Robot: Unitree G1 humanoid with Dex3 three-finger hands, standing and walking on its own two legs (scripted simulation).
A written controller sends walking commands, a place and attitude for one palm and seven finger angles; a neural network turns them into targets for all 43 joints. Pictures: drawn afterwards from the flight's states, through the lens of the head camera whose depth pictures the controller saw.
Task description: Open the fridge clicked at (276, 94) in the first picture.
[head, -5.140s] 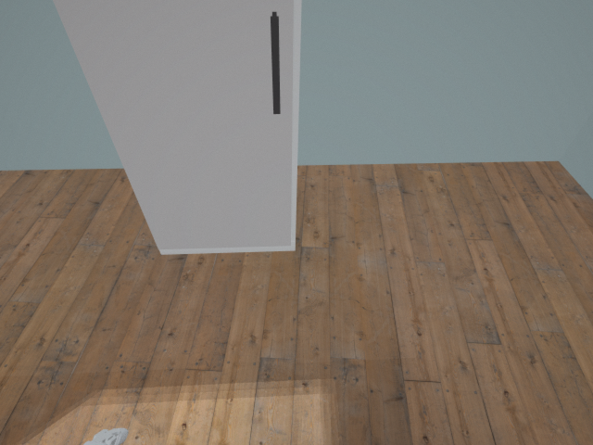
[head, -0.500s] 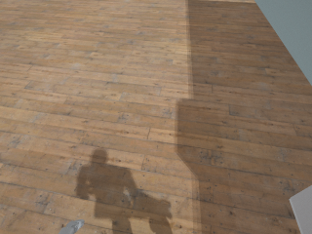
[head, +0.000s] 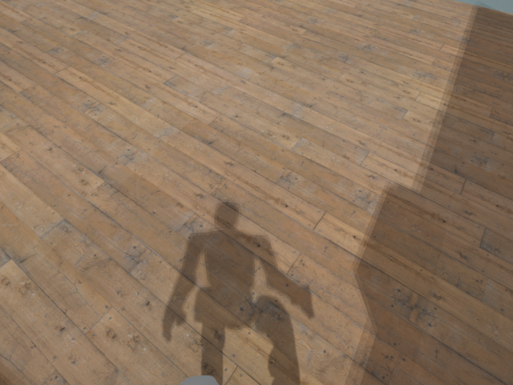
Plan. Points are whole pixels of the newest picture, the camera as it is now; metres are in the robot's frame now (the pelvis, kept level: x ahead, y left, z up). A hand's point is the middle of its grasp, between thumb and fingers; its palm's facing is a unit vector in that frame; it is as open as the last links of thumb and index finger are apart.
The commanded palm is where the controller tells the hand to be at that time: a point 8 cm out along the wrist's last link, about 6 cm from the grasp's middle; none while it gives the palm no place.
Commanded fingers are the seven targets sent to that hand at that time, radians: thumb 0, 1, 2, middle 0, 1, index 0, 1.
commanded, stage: walk to a spot facing it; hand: right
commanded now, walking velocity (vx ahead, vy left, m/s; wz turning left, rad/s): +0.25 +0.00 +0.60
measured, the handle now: out of the picture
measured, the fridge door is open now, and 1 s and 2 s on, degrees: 0 0 0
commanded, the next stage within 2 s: turn to face it in 0.20 s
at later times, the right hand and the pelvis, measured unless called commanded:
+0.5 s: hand out of the picture +0.16 -0.20 -0.19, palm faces -0.03 +0.99 -0.16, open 7.4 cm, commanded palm none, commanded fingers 0.00 -0.90 -0.90 0.20 0.30 0.20 0.30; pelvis +0.14 -0.02 +0.00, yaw +6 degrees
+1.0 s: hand (392, 333) +0.25 -0.23 -0.14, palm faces +0.15 +0.96 -0.24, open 7.4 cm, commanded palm none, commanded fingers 0.00 -0.90 -0.90 0.20 0.30 0.20 0.30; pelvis +0.15 -0.02 +0.01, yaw -8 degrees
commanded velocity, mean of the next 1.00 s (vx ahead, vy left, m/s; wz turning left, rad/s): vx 0.06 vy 0.00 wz -0.33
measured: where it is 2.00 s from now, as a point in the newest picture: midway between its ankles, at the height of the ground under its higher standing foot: outside the picture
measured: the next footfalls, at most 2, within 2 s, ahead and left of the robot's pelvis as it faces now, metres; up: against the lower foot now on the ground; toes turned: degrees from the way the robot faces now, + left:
left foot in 0.02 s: +0.06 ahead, +0.12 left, +0.00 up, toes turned +7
right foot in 0.46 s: +0.26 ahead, -0.10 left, +0.00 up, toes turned +0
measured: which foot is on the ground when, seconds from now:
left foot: up 0.00-0.00, down 0.02-0.48, up 0.50-1.00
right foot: down 0.00-0.02, up 0.04-0.44, down 0.46-1.00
